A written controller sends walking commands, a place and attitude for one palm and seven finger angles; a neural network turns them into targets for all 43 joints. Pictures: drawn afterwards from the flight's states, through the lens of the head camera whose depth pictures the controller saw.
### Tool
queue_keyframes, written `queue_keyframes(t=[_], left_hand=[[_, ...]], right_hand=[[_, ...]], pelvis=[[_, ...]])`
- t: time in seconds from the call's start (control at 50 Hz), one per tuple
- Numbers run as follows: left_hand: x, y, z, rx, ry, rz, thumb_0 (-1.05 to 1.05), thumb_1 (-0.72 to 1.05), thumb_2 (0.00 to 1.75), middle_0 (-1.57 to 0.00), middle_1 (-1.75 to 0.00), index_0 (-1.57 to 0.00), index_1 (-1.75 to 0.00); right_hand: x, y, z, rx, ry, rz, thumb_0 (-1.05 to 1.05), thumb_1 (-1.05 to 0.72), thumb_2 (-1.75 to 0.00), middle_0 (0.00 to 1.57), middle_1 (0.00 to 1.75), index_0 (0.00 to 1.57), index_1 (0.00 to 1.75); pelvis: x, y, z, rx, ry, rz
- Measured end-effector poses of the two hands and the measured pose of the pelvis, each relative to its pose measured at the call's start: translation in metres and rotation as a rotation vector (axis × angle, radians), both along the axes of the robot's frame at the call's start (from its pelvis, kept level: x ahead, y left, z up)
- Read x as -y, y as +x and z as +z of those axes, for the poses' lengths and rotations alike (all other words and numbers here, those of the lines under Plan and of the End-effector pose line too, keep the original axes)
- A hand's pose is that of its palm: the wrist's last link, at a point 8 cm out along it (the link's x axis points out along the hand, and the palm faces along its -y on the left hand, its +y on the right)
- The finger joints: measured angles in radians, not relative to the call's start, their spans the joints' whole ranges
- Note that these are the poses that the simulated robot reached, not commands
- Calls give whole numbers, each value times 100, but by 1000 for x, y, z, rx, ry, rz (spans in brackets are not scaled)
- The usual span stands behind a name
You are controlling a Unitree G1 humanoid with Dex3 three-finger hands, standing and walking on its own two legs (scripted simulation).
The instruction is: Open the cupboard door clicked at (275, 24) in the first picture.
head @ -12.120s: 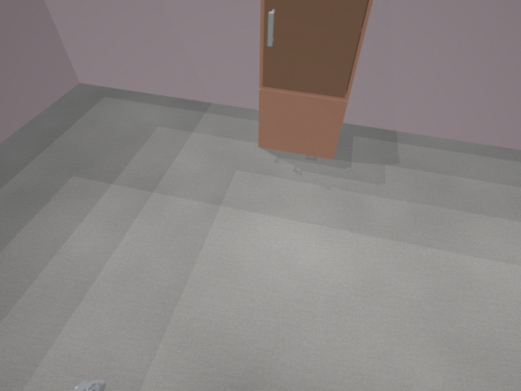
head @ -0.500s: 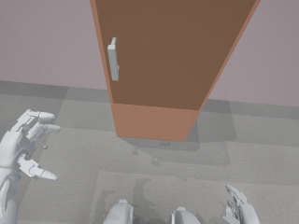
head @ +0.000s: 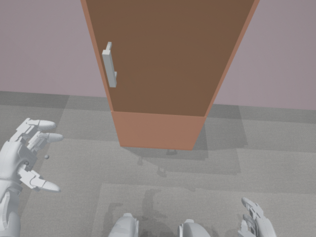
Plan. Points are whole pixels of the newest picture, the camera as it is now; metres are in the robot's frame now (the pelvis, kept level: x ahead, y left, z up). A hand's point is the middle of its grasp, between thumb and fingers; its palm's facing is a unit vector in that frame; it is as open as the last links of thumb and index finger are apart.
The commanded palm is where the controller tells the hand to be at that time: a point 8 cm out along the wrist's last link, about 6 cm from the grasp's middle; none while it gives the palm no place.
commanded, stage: raise the hand with hooked fingers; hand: left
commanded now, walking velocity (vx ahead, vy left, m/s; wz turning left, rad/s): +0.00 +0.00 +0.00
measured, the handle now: (111, 65) +0.61 +0.19 +0.03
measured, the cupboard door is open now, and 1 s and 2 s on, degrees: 0 0 0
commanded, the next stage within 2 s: move the hooked fingers beside the handle in 0.02 s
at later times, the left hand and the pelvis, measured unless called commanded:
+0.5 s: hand (58, 132) +0.35 +0.27 +0.05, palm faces -0.02 -1.00 -0.01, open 14.0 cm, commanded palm +0.33 +0.31 +0.05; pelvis +0.00 +0.01 -0.01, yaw +0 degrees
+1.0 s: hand (74, 104) +0.44 +0.26 +0.04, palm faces -0.02 -1.00 +0.00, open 14.0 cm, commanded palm +0.42 +0.30 +0.04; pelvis +0.00 +0.01 -0.01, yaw -2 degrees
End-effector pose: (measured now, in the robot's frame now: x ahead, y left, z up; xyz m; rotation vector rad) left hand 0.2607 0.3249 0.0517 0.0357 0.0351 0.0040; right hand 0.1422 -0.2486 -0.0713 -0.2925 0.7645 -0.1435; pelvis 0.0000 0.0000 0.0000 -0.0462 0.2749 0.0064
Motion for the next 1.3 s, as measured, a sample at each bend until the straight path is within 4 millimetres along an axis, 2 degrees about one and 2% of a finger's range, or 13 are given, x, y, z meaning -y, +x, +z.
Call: queue_keyframes(t=[0.22,0.38,0.56,0.78,1.02,1.3], left_hand=[[1,5,-2,5,-2,-4,-1,-50,30,-30,-120,-30,-120],[3,38,-6,12,-21,-21,-1,-50,30,-30,-120,-30,-120],[4,78,-5,7,-26,-23,-1,-50,30,-30,-120,-30,-120],[11,114,-7,5,-26,-23,-1,-50,30,-30,-120,-30,-120],[14,160,-8,12,-32,-20,-1,-50,30,-30,-120,-30,-120],[19,205,-6,17,-30,-19,-1,-50,30,-30,-120,-30,-120]], right_hand=[[-2,7,-2,12,-3,12,1,-90,-89,20,30,20,30],[-1,-1,-8,-27,-21,1,1,-90,-89,20,30,20,30],[1,-28,-13,-114,-25,-52,1,-90,-89,20,30,20,30],[2,-65,-22,-253,-27,-113,1,-90,-89,20,30,20,30],[5,-94,-31,-374,-42,-158,1,-90,-89,20,30,20,30],[7,-126,-39,-505,-51,-207,1,-90,-89,20,30,20,30]], pelvis=[[0,0,-2,-3,-2,3],[-2,-3,-6,-16,-5,4],[-7,-3,-5,-36,-5,-10],[-14,-1,-5,-59,-5,-21],[-15,-3,-12,-96,-10,-27],[-14,-4,-20,-144,-19,-35]])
